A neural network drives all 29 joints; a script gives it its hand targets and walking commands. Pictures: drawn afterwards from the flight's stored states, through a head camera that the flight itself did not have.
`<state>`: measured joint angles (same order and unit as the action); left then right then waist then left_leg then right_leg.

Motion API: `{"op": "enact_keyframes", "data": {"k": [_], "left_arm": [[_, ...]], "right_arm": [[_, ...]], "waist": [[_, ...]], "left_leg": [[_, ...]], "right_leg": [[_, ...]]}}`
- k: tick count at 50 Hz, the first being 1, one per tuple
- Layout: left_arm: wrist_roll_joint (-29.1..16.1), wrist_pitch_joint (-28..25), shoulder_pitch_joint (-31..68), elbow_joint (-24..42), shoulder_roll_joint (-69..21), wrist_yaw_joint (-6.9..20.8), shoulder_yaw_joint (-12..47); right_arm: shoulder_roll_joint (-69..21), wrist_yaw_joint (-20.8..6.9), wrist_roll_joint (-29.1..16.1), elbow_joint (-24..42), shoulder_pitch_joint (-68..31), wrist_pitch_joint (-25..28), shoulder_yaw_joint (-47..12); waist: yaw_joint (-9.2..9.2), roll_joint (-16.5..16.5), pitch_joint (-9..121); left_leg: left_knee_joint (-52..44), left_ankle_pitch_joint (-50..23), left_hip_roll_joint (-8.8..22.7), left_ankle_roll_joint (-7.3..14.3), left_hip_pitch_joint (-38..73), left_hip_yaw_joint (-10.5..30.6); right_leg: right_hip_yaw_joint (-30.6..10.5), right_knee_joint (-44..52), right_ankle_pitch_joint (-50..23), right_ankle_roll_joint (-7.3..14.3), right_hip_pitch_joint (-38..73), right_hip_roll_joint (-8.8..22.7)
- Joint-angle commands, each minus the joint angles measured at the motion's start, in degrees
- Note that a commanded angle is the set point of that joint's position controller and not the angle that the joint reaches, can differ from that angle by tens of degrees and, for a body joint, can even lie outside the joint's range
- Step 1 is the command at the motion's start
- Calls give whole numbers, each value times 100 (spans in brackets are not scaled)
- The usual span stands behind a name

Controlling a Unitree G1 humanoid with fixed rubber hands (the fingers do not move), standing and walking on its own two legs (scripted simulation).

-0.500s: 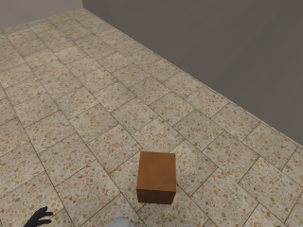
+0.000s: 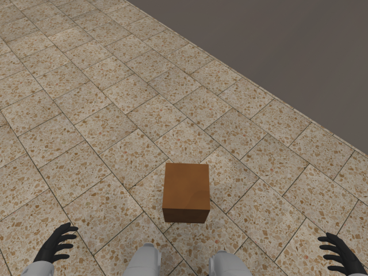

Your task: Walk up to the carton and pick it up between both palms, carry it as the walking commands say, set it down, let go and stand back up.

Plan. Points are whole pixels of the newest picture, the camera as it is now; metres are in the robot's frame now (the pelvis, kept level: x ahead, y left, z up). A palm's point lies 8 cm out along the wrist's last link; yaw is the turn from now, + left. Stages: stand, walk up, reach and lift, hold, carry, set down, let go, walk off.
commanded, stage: reach and lift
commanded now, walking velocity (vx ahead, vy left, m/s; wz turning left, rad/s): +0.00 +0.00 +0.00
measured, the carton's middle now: (185, 194) +0.49 +0.00 -0.59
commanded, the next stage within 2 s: none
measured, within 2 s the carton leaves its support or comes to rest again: neither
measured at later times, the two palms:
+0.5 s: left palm (82, 207) +0.29 +0.28 -0.12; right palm (300, 212) +0.28 -0.28 -0.11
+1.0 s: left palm (119, 167) +0.42 +0.22 -0.17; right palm (265, 168) +0.42 -0.23 -0.15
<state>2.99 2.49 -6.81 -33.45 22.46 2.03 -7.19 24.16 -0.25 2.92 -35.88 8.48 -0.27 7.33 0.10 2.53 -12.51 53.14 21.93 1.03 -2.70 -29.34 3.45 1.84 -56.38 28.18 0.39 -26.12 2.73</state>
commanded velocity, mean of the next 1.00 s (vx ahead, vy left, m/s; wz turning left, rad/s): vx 0.00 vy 0.00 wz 0.00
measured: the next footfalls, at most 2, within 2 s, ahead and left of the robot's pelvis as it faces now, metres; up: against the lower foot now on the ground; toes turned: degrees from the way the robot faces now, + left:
none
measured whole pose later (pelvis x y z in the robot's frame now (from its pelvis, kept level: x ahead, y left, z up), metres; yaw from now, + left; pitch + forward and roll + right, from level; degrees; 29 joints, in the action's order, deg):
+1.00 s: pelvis -0.02 +0.01 -0.04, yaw -1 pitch +35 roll -1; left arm -4.3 7.6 46.3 -39.8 14.9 -4.1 -9.3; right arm 20.6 -1.7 -5.6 -43.4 -45.7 -5.2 9.8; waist 0.1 2.5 -4.4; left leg 58.1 16.1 1.5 -3.1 -77.2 3.5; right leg 0.9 -60.9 21.8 -0.7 -74.2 1.7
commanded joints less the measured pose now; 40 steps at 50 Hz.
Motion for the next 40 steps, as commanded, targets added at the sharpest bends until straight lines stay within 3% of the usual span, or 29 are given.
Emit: {"op": "enact_keyframes", "data": {"k": [1, 3, 7, 8, 11, 13, 15, 17, 19, 21, 24, 25, 26, 28, 29, 30, 32, 33, 34, 37, 39, 40], "left_arm": [[-146, 101, 1038, 939, 679, -44, -620], [-371, 71, 1475, 1122, 526, -80, -479], [-666, 146, 1723, 1167, 355, -170, -262], [-677, 197, 1646, 995, 354, -179, -250], [-623, 158, 1784, 790, 390, -210, -312], [-635, 181, 1750, 581, 203, -238, -241], [-660, 143, 1888, 700, 227, -243, -263], [-720, 151, 2099, 642, 148, -215, -308], [-668, 137, 2312, 516, 189, -252, -326], [-765, 106, 2702, 741, 90, -285, -216], [-912, 199, 3200, 698, -111, -346, -21], [-912, 225, 3284, 611, -219, -341, 10], [-945, 262, 3490, 763, -214, -396, -21], [-951, 361, 3862, 683, -236, -428, -79], [-928, 368, 4003, 740, -308, -443, -67], [-868, 412, 4265, 728, -308, -460, -150], [-868, 481, 4440, 498, -445, -501, -153], [-801, 536, 4614, 410, -316, -512, -307], [-805, 540, 4798, 428, -382, -535, -321], [-755, 497, 5258, 300, -417, -575, -419], [-723, 454, 5787, 342, -419, -629, -458], [-711, 461, 5959, 162, -424, -642, -493]], "right_arm": [[326, -104, -58, 1053, -1138, -127, 475], [320, -78, -137, 1172, -1639, -106, 518], [312, -16, -229, 890, -1755, -210, 413], [296, -15, -282, 918, -1907, -266, 336], [150, 27, -368, 818, -2002, -244, 262], [63, 28, -460, 522, -2073, -268, 193], [92, 18, -517, 696, -2182, -232, 203], [70, 17, -604, 695, -2466, -237, 147], [54, -18, -669, 599, -2592, -200, 225], [56, -21, -761, 580, -2837, -187, 205], [151, -62, -703, 274, -3218, -254, 372], [192, -61, -706, 234, -3308, -266, 416], [238, -95, -715, 144, -3421, -268, 457], [221, -157, -838, 124, -3917, -330, 410], [184, -179, -847, 46, -3940, -342, 467], [157, -197, -926, 220, -4389, -365, 411], [190, -208, -837, -102, -4555, -412, 466], [219, -237, -853, -31, -4951, -473, 474], [248, -255, -901, -219, -5034, -477, 461], [216, -259, -898, -226, -5598, -471, 471], [159, -223, -1008, -419, -5846, -477, 460], [49, -239, -1061, -486, -6063, -476, 382]], "waist": [[259, 66, 755], [262, -140, 1157], [281, -86, 1790], [179, -142, 1876], [52, -93, 2445], [44, -53, 2663], [84, 2, 3423], [-55, 112, 3865], [-14, 74, 4331], [6, -292, 4844], [183, -380, 5018], [163, -507, 5216], [222, -611, 5144], [149, -705, 5090], [230, -697, 5104], [113, -763, 5107], [170, -588, 4995], [93, -434, 4994], [96, -625, 5103], [73, -479, 5506], [107, -657, 5963], [28, -532, 5888]], "left_leg": [[-745, -366, -623, -119, 444, -992], [-560, -466, -522, -76, 417, -890], [-268, -681, -449, 39, -9, -823], [-203, -720, -455, 98, -108, -790], [-9, -1317, -487, 168, -476, -764], [89, -1679, -484, 123, -928, -725], [263, -2277, -505, 142, -1083, -643], [364, -2355, -523, 128, -1445, -659], [409, -2666, -518, 156, -1518, -549], [540, -3014, -522, 105, -1462, -497], [533, -3033, -452, -30, -1262, -387], [526, -3055, -473, -83, -1216, -418], [526, -2917, -444, -79, -1033, -382], [482, -2381, -438, -109, -1062, -442], [392, -2402, -428, -118, -1091, -470], [380, -2161, -426, -94, -1243, -455], [315, -1902, -418, -90, -1435, -483], [321, -1760, -444, -96, -1554, -499], [288, -1728, -463, -95, -1523, -506], [439, -1984, -481, -71, -1685, -558], [503, -2163, -507, -93, -1534, -610], [521, -2178, -517, -72, -1690, -618]], "right_leg": [[-11, 2075, -418, -109, -883, -430], [-52, 1728, -706, -87, -859, -417], [-111, 1168, -1257, -178, -691, -447], [-64, 1046, -1341, -216, -708, -469], [-146, 735, -2259, -292, -540, -491], [-173, 524, -2806, -285, -551, -509], [-203, 305, -3669, -292, -479, -572], [-289, 191, -3948, -322, -486, -573], [-305, 61, -4337, -336, -605, -595], [-333, -61, -4405, -303, -867, -581], [-262, 14, -3880, -285, -1543, -666], [-206, 29, -3790, -275, -1677, -684], [-156, 70, -3376, -239, -1987, -684], [-96, 96, -2683, -234, -2261, -680], [-134, 234, -2771, -222, -2341, -674], [-146, 224, -2515, -245, -2400, -655], [-133, 245, -2276, -228, -2416, -635], [-113, 250, -2142, -298, -2489, -666], [-134, 251, -2078, -241, -2478, -643], [-192, 189, -2356, -260, -2412, -665], [-230, 131, -2510, -258, -2391, -667], [-249, 100, -2515, -293, -2454, -682]]}}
